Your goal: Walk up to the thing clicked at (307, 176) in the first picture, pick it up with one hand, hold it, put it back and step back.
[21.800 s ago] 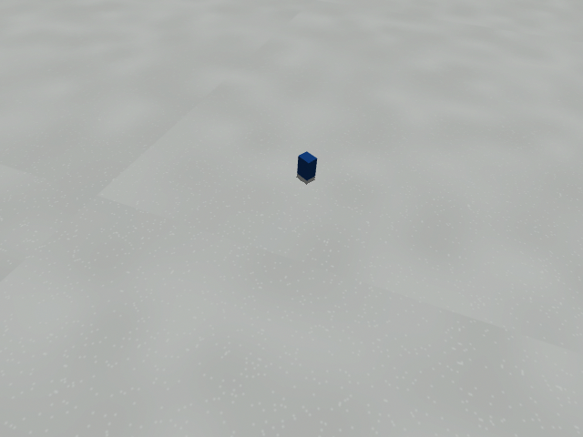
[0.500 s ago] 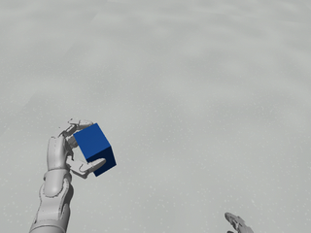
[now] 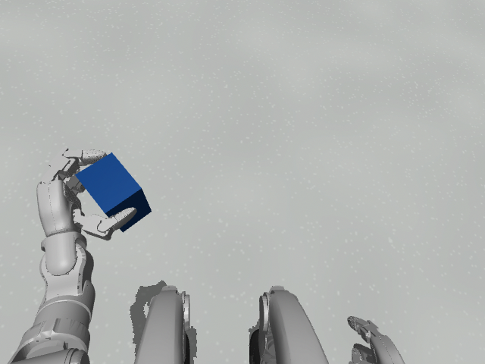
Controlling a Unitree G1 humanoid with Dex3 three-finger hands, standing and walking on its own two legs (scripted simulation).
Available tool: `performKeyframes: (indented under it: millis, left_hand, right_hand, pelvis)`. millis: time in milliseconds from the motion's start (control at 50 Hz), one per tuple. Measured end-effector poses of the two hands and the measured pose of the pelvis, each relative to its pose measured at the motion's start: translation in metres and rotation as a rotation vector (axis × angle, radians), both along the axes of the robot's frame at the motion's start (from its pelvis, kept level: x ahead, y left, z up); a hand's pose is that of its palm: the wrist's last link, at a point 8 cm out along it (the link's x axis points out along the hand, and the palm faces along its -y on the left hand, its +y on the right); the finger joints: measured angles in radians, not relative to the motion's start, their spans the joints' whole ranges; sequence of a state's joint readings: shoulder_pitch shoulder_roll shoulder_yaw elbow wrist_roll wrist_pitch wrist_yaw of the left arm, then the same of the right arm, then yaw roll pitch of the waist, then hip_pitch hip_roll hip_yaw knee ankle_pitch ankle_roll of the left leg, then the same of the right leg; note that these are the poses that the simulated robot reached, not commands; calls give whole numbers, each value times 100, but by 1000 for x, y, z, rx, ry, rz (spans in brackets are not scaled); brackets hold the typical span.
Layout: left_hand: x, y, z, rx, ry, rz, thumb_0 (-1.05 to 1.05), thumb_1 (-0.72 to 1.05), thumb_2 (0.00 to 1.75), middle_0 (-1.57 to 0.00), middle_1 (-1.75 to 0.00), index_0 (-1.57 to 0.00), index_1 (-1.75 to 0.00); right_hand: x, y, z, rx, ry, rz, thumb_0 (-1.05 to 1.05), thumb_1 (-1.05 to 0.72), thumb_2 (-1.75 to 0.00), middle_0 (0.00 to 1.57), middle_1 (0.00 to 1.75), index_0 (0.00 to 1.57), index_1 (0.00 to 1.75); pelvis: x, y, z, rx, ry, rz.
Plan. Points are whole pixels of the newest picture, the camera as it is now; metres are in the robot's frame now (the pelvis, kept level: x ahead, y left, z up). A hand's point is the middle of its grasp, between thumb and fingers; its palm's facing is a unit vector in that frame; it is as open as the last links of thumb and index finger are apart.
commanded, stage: crouch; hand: left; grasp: from the side
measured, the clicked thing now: (117, 195) +0.40 +0.20 -0.05
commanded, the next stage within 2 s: lower in 1.28 s
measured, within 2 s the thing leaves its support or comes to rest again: neither
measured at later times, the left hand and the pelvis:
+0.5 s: hand (119, 223) +0.41 +0.25 -0.24, palm faces +0.30 -0.95 -0.05, open 11.4 cm; pelvis -0.05 +0.00 -0.19, yaw -3 degrees
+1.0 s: hand (126, 229) +0.43 +0.26 -0.35, palm faces +0.29 -0.95 -0.05, open 11.4 cm; pelvis -0.06 +0.01 -0.27, yaw -8 degrees
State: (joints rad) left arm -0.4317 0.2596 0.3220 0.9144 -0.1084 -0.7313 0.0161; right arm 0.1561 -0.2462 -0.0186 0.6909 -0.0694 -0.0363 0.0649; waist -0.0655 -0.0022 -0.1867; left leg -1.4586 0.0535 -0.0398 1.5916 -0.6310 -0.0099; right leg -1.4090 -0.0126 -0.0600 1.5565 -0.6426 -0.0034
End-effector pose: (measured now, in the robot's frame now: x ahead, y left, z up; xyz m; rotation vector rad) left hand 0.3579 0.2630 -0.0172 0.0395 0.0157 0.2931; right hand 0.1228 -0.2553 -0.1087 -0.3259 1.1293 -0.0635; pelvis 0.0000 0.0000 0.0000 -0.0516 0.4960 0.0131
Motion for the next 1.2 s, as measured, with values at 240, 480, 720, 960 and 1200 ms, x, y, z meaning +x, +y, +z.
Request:
performKeyframes:
  millis: [240,480,720,960,1200]
  left_hand:
    - [6,15,-110,-9,6,33,-2,-61,108,-63,-107,-66,-109]
    - [14,30,-213,6,16,15,-2,-61,108,-62,-108,-65,-110]
    - [31,30,-274,-15,33,14,-2,-61,107,-64,-105,-67,-107]
    - [35,41,-322,-2,39,14,-2,-60,106,-65,-103,-67,-106]
    - [40,41,-354,-21,51,-4,-2,-57,104,-64,-101,-67,-104]
  right_hand:
    - [-38,3,-102,7,112,18,1,-91,-91,20,30,21,29]
    - [-77,-9,-175,-77,186,31,1,-92,-91,20,30,21,29]
    - [-108,-10,-221,-99,265,44,1,-92,-91,20,30,21,29]
    - [-118,-14,-241,-145,340,87,1,-91,-91,20,30,21,29]
    - [-115,-16,-242,-193,375,133,1,-91,-91,20,30,21,29]
  pelvis:
    - [-30,-1,-93,-16,87,-20]
    - [-53,2,-180,-38,68,-36]
    - [-58,4,-232,-62,21,-57]
    - [-57,5,-262,-91,-22,-81]
    - [-54,9,-275,-125,-51,-95]
